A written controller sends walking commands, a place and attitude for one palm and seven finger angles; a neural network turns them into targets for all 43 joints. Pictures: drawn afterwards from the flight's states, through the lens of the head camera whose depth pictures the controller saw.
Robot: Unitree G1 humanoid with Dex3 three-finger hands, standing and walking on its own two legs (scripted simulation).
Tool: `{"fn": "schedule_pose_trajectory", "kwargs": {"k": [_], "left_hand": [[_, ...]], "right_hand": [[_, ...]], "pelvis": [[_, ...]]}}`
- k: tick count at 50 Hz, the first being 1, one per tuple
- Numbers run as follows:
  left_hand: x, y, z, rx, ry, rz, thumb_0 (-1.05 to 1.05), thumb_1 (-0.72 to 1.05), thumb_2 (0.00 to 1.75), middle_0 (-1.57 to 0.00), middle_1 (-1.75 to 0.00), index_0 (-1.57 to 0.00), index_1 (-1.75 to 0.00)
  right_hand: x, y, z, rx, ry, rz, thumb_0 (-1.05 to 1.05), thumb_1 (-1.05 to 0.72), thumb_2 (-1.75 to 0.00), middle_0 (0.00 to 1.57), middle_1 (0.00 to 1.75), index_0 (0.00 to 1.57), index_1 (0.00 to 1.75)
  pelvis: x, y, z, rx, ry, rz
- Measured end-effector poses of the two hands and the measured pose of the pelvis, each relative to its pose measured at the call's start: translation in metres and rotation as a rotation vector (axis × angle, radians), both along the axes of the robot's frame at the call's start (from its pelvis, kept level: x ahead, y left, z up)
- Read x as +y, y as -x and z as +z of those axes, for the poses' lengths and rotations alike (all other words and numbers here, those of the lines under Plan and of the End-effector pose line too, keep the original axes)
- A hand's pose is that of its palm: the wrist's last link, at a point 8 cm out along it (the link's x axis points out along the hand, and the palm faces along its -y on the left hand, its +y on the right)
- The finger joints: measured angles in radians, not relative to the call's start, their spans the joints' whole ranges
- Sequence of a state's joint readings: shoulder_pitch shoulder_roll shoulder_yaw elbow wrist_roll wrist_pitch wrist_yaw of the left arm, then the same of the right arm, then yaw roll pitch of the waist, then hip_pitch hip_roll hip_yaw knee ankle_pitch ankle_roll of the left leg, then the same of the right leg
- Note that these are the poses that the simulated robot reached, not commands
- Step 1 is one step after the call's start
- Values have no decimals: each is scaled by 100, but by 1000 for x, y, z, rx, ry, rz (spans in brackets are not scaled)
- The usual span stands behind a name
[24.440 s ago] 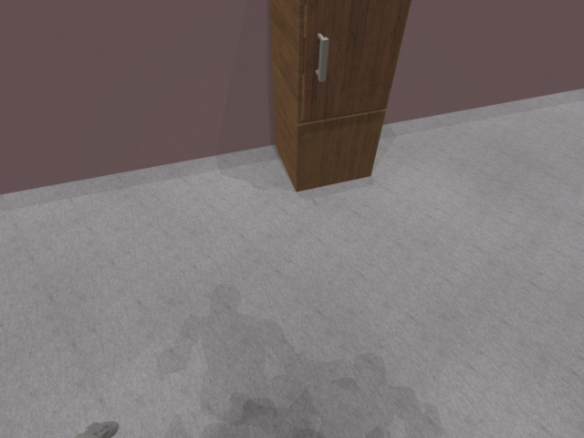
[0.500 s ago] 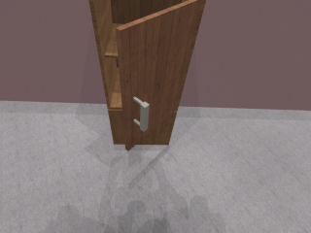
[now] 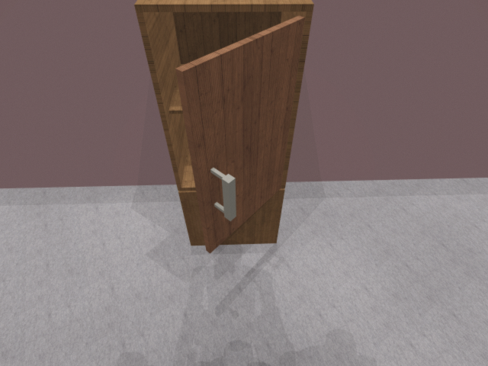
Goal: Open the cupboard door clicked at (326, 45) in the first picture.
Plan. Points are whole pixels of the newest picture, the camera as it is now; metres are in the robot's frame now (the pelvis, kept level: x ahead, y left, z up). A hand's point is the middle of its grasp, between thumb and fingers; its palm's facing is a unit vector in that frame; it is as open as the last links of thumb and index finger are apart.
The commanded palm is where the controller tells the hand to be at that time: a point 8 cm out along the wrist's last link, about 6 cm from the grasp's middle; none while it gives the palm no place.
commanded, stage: let the arm hang, fingers relaxed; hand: left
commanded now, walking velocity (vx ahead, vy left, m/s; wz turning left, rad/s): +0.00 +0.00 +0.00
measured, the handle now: (223, 194) +0.52 +0.08 -0.08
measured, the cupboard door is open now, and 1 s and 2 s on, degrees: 46 46 46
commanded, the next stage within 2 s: look to check the result in 0.22 s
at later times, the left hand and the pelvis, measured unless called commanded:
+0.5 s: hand out of the picture -0.04 +0.15 -0.17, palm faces +0.06 -0.98 -0.17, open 7.3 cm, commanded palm none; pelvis +0.02 -0.01 +0.00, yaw +0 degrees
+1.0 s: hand out of the picture -0.01 +0.14 -0.18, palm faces +0.06 -0.99 -0.16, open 7.3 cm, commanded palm none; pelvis +0.03 -0.01 +0.00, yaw -1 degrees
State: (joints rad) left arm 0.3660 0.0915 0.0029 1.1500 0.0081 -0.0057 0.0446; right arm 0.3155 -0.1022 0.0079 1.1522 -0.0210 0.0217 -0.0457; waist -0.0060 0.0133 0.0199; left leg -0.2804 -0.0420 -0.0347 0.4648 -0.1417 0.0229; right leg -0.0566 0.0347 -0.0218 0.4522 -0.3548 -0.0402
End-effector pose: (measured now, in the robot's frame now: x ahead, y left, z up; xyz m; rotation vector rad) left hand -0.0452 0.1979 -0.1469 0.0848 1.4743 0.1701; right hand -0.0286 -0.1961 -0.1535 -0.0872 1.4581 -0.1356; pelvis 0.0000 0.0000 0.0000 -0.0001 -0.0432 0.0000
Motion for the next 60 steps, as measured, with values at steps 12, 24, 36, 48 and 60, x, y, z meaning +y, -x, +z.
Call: {"fn": "schedule_pose_trajectory", "kwargs": {"k": [12,24,36,48,60], "left_hand": [[-10,-27,-3,-49,22,-6,0,91,89,-20,-30,-20,-30],[-2,-6,2,41,-7,8,0,91,89,-20,-30,-20,-30],[-4,-10,4,51,-10,12,1,91,89,-20,-30,-20,-30],[-10,-32,0,5,0,-1,0,91,89,-20,-30,-20,-30],[10,-58,-3,22,-31,-86,1,91,89,-20,-30,-20,-30]], "right_hand": [[-12,-4,5,4,34,-2,1,-91,-90,20,30,20,30],[-15,-18,5,6,29,11,1,-91,-90,20,30,20,30],[-24,-37,5,-11,44,27,1,-91,-90,20,30,20,30],[-30,-46,7,-24,57,26,1,-91,-90,20,30,20,30],[-44,-36,2,-55,98,-95,1,-91,-89,20,30,20,30]], "pelvis": [[-5,-7,1,3,0,2],[-7,-14,1,8,-3,-1],[-9,-22,2,10,-9,-1],[-12,-27,2,10,-11,-7],[-13,-21,-7,35,-11,-113]]}}
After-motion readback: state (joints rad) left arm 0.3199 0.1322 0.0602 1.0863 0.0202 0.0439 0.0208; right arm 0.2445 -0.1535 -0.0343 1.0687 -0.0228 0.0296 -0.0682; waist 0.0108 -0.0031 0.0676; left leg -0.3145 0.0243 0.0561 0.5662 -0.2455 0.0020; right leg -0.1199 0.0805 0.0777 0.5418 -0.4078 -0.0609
